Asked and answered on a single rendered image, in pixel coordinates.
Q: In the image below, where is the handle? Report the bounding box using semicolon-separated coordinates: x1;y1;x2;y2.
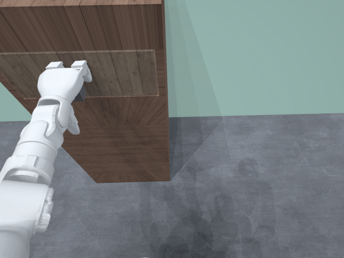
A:
73;86;86;102

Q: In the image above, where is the robot left hand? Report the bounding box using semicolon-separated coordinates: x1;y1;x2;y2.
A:
38;60;92;135

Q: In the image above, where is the drawer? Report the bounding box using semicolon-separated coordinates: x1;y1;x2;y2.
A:
0;49;157;98

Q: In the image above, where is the robot left upper arm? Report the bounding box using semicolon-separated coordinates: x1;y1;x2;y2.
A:
0;180;54;258

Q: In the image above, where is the cabinet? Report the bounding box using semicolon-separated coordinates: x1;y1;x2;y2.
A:
0;0;170;183

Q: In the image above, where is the robot left forearm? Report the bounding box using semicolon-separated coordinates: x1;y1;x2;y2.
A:
0;95;71;185

